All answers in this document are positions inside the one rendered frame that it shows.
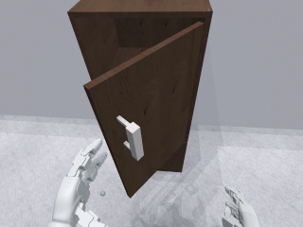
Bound handle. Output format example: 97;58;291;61
116;115;144;161

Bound robot right hand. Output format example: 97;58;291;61
222;185;261;227

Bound cupboard door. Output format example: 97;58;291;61
83;22;205;198

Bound robot left hand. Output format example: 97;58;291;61
52;138;111;227

